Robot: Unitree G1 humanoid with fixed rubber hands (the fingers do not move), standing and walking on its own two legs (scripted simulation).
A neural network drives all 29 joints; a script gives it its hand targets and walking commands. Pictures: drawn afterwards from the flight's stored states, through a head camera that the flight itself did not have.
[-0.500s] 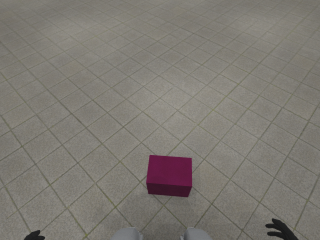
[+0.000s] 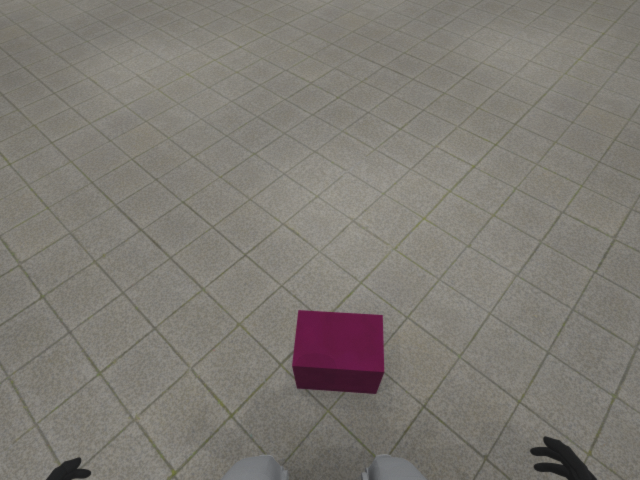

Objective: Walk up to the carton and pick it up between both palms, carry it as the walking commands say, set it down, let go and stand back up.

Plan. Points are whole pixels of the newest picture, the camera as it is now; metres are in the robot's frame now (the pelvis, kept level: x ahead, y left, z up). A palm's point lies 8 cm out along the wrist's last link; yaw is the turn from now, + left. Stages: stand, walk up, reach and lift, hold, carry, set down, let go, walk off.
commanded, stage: walk up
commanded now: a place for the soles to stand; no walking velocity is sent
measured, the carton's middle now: (338, 353) +0.49 -0.03 -0.64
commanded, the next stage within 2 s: reach and lift in 1.82 s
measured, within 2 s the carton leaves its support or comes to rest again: neither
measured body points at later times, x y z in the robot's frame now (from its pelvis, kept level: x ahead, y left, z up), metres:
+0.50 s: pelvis +0.03 +0.08 +0.02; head +0.08 +0.09 +0.46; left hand +0.09 +0.42 -0.10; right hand +0.13 -0.25 -0.07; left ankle +0.03 +0.16 -0.71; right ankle +0.05 -0.10 -0.66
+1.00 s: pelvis +0.03 +0.07 +0.01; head +0.07 +0.06 +0.46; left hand +0.13 +0.40 -0.09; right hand +0.14 -0.26 -0.09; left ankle +0.04 +0.17 -0.71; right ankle +0.09 -0.05 -0.71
